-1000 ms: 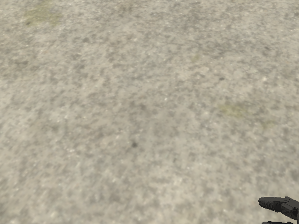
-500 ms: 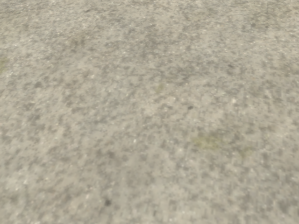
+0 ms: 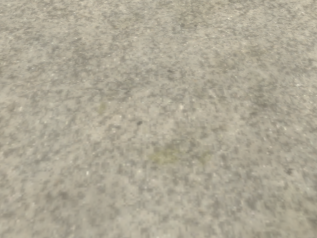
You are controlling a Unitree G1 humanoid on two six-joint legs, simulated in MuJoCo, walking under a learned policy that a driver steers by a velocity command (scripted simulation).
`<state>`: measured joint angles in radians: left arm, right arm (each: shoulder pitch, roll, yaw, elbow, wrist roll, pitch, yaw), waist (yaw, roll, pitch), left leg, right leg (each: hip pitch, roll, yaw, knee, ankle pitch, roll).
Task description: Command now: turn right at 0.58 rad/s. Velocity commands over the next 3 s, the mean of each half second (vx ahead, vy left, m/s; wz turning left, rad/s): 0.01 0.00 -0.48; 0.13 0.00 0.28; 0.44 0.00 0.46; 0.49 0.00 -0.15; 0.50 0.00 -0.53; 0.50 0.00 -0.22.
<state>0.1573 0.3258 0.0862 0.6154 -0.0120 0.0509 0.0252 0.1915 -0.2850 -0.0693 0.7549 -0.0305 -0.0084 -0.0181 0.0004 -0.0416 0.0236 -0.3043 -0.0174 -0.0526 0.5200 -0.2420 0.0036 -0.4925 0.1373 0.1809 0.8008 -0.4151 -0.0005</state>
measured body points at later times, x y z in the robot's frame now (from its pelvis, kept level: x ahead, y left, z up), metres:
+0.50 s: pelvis -0.01 -0.04 +0.00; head +0.02 -0.07 +0.45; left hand +0.23 +0.18 -0.07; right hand +0.04 -0.35 -0.12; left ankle +0.00 +0.11 -0.67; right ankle -0.03 -0.13 -0.73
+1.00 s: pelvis +0.04 -0.04 +0.01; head +0.06 -0.02 +0.46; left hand +0.24 +0.23 -0.08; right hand +0.04 -0.32 -0.10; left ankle -0.01 +0.08 -0.73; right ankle +0.08 -0.19 -0.69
